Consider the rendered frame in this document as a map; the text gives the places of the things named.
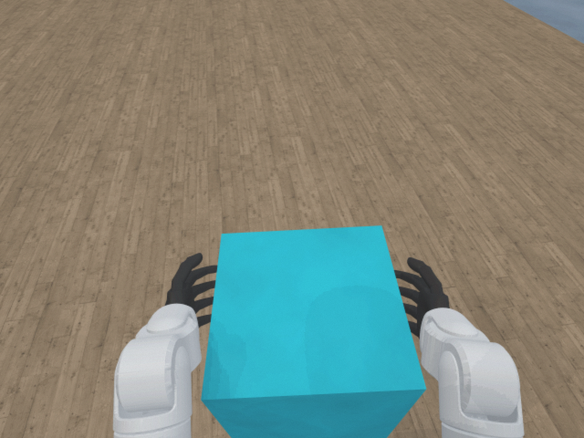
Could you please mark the robot left forearm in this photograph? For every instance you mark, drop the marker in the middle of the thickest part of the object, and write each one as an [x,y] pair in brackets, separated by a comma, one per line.
[152,380]

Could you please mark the carton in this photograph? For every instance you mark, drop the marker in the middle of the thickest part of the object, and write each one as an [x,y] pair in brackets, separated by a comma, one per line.
[309,337]

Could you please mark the right robot hand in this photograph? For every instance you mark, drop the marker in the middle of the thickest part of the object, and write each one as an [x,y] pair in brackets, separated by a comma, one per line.
[431,294]

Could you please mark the left robot hand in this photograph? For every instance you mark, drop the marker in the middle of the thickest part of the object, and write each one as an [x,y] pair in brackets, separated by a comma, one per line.
[183,291]

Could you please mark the robot right forearm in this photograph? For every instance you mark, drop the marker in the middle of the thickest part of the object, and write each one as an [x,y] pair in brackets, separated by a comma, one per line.
[479,388]

